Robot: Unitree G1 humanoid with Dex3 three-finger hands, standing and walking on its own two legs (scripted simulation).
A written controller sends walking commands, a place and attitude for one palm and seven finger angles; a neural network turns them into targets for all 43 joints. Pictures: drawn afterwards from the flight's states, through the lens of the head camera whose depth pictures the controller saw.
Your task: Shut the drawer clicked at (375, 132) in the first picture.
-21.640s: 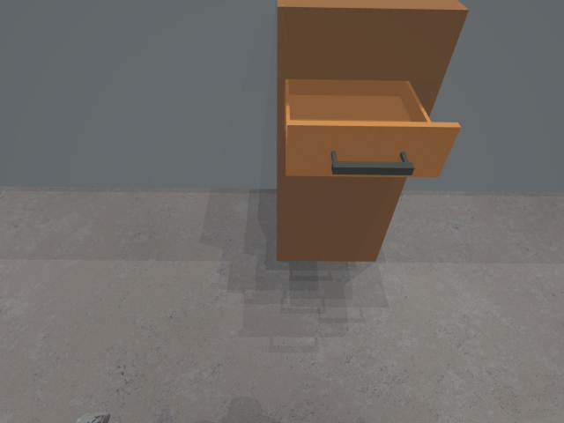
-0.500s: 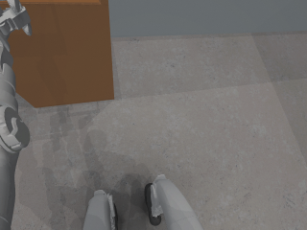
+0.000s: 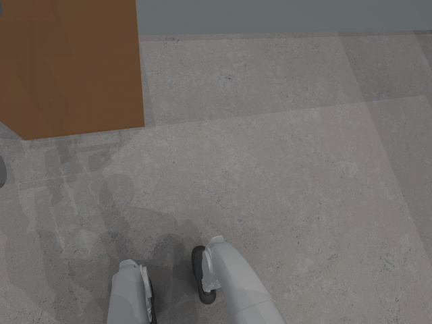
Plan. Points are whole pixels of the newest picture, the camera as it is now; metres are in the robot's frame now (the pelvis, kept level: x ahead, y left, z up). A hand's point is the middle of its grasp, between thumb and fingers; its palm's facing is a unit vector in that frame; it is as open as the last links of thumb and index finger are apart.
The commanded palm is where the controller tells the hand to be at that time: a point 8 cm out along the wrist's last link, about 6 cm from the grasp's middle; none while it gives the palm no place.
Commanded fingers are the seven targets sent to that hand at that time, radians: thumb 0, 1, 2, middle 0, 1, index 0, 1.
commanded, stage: pull the fist back off the drawer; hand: left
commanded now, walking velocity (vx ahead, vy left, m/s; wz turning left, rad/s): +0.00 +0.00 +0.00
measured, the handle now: out of the picture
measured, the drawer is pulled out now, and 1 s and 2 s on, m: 0.00 0.00 0.00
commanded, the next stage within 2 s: draw the hand back to the body in 0.54 s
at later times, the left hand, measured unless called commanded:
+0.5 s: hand out of the picture +0.61 +0.19 +0.09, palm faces +0.03 -1.00 -0.02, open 3.3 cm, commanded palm +0.59 +0.22 +0.09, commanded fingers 0.00 0.90 0.90 -1.40 -1.60 -1.40 -1.60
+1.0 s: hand out of the picture +0.50 +0.21 +0.15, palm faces +0.07 -1.00 -0.04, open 3.3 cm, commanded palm +0.46 +0.25 +0.15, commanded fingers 0.00 0.90 0.90 -1.40 -1.60 -1.40 -1.60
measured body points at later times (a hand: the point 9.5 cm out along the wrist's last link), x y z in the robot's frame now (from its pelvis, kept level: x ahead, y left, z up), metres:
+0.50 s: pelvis +0.03 +0.01 +0.02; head +0.21 +0.04 +0.43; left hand +0.60 +0.25 +0.09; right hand -0.03 -0.23 -0.07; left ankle +0.03 +0.10 -0.62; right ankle +0.07 -0.12 -0.62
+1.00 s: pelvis +0.08 +0.00 +0.08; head +0.17 +0.02 +0.52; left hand +0.49 +0.26 +0.15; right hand +0.14 -0.25 -0.04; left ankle +0.03 +0.10 -0.62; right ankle +0.07 -0.12 -0.62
